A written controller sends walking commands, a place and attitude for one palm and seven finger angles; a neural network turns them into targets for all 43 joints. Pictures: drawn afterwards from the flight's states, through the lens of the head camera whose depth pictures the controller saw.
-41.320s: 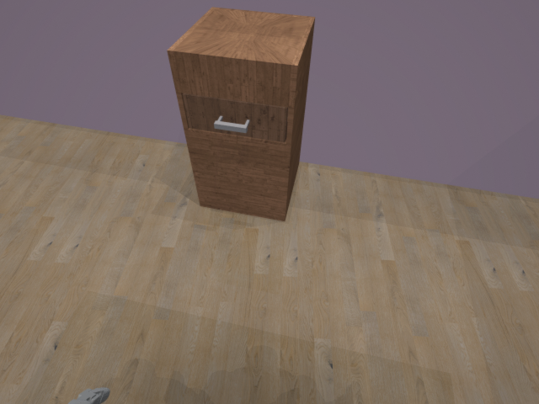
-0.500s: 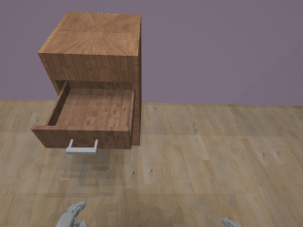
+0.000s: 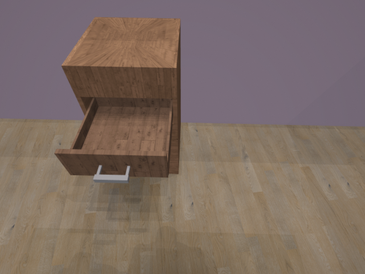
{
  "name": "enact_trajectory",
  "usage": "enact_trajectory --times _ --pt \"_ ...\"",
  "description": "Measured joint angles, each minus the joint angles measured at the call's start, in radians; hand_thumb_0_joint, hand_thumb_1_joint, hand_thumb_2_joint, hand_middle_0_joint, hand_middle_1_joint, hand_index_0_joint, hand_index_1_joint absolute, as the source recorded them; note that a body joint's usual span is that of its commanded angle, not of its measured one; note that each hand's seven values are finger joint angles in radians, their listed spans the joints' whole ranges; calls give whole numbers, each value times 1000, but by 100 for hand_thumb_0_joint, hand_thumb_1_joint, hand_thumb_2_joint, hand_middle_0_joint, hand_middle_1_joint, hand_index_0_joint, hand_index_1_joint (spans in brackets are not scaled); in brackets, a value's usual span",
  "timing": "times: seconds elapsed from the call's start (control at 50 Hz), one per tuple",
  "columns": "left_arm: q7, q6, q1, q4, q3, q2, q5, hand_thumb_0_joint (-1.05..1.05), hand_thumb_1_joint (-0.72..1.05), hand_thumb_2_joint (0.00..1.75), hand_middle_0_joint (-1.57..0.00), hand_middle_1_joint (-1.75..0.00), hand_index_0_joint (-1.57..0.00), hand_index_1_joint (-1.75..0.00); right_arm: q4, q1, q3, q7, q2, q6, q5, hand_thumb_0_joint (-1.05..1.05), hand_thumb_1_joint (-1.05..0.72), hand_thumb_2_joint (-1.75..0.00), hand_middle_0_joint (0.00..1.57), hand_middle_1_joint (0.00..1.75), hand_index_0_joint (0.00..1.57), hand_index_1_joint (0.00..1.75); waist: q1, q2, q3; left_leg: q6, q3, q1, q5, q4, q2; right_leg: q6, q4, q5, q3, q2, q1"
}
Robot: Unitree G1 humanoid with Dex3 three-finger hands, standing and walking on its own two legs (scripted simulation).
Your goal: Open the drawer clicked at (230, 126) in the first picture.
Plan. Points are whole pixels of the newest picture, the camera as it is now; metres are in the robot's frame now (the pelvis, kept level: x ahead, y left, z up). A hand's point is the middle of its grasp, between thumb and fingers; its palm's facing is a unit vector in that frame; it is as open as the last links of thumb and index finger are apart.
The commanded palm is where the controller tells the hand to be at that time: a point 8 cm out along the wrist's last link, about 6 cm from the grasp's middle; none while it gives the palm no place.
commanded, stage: let the arm hang, fingers relaxed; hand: left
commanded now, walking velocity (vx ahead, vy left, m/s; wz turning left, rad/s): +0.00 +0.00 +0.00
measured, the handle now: (112, 173) +0.46 +0.28 -0.23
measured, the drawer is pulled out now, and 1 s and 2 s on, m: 0.30 0.30 0.30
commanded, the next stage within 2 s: look to check the result in 0.36 s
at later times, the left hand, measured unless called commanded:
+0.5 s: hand out of the picture -0.02 +0.15 -0.18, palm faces +0.04 -0.99 -0.16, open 7.4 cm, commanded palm none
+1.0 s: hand out of the picture +0.00 +0.13 -0.18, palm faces +0.04 -0.99 -0.16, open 7.4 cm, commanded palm none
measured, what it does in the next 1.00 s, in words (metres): stands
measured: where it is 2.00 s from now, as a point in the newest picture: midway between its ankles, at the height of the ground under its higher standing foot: outside the picture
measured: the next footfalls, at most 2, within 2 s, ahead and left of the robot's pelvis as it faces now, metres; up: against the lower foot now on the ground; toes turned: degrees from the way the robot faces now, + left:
none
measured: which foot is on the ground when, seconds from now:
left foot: down 0.00-1.00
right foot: down 0.00-1.00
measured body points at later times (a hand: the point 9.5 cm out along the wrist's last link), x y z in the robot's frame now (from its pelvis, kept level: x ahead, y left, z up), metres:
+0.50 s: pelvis +0.01 +0.00 +0.00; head +0.02 +0.00 +0.45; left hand -0.02 +0.20 -0.16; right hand -0.04 -0.20 -0.16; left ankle -0.01 +0.09 -0.74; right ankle +0.00 -0.13 -0.74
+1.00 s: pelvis +0.02 -0.02 +0.00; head +0.04 -0.02 +0.45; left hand +0.00 +0.18 -0.16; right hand -0.01 -0.22 -0.16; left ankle -0.01 +0.09 -0.74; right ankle +0.00 -0.13 -0.74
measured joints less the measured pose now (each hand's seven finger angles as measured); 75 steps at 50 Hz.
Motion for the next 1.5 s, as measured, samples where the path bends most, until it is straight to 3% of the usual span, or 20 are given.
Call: enact_trajectory --times 0.26,1.5 --pt "1 -12 -14 18 -4 -58 2 1 91 90 -20 -30 -20 -29 34 38 -5 -5 32 -10 -3 1 -90 -90 20 29 20 29 -9 -24 -15 -1 6 -8 3 -3 0 -2 10 -2 6 0 -16" --pt "10 -27 -15 27 11 -61 -4 1 91 90 -20 -30 -20 -29 43 9 -9 -17 29 -15 -1 1 -91 -90 20 29 20 29 -8 -9 -11 -46 -6 30 -25 -24 37 -43 3 -39 -5 37 15"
